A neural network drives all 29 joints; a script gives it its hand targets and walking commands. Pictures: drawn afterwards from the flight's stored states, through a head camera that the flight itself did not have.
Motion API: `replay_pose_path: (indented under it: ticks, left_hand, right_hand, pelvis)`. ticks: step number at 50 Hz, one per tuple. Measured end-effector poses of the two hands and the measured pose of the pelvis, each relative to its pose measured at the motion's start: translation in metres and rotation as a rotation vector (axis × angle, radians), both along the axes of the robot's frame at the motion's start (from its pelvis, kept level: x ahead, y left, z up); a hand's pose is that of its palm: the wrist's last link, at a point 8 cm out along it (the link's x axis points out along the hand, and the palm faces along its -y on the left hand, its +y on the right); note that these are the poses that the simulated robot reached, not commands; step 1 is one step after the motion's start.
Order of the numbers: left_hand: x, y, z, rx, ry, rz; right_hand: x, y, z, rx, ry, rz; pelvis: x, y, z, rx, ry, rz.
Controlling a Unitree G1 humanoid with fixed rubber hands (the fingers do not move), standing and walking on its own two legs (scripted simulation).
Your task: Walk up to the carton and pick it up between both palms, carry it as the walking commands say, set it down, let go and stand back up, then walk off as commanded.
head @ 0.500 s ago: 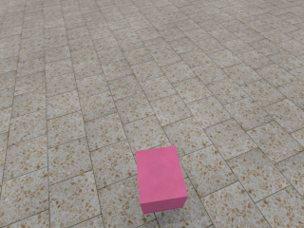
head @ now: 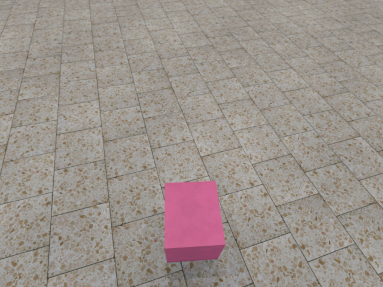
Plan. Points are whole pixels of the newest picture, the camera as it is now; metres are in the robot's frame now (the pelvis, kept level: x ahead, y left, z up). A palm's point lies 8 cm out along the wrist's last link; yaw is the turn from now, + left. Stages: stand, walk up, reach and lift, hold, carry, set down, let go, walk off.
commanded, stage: walk up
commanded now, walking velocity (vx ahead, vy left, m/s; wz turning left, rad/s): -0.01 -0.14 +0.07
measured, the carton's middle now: (191, 221) +0.47 -0.02 -0.64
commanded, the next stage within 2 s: stand in 0.92 s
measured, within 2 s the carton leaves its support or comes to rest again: neither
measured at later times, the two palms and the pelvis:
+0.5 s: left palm out of the picture +0.07 +0.22 -0.12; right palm out of the picture +0.01 -0.29 -0.11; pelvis +0.00 -0.03 +0.01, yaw +1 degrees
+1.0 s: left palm out of the picture +0.04 +0.18 -0.13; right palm out of the picture +0.05 -0.30 -0.12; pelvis +0.02 -0.06 +0.01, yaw +1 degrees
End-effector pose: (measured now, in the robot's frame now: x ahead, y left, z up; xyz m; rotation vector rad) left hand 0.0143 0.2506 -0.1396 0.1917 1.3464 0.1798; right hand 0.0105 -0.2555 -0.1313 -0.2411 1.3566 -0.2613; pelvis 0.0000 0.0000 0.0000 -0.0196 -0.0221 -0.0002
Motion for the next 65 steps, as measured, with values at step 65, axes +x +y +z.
replay_pose_path:
  ticks: [65]
  left_hand:
    - [0.021, -0.079, 0.015, -0.011, -0.062, 0.031]
  right_hand:
    - [0.031, -0.058, 0.005, 0.088, -0.029, 0.067]
  pelvis:
    - [0.019, -0.07, 0.011, 0.024, 0.022, 0.034]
